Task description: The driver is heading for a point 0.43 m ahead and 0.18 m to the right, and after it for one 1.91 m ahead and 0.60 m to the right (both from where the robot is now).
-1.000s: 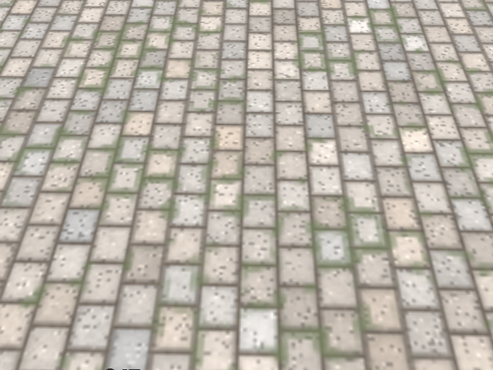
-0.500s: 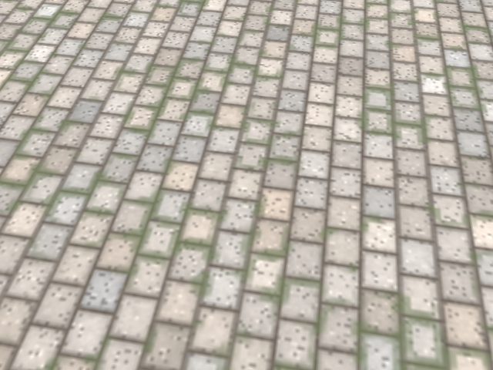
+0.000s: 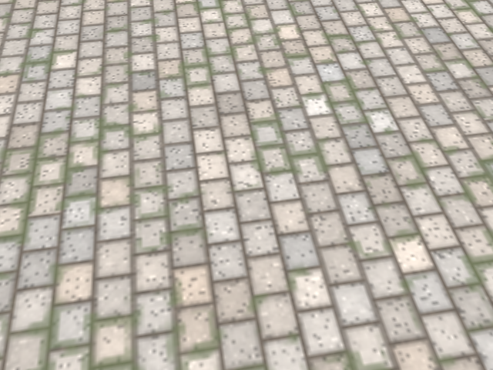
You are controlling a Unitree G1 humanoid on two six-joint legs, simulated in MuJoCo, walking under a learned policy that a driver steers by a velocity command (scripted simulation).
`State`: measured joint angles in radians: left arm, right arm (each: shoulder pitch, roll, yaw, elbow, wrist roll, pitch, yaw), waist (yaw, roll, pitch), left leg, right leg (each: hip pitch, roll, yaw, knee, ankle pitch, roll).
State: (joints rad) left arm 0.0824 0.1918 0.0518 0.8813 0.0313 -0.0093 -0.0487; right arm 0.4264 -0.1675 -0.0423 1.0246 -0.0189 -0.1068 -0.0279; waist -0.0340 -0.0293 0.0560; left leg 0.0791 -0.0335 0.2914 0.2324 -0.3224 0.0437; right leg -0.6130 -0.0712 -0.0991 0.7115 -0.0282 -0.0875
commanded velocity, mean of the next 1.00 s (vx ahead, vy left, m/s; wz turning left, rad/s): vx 0.33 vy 0.00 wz -0.50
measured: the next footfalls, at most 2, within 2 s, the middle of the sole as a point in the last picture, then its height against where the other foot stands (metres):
right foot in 0.12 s outside the picture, level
left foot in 0.64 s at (253, 339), level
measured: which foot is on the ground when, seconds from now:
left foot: down 0.00-0.12, up 0.14-0.62, down 0.64-1.00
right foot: up 0.00-0.10, down 0.12-0.64, up 0.66-1.00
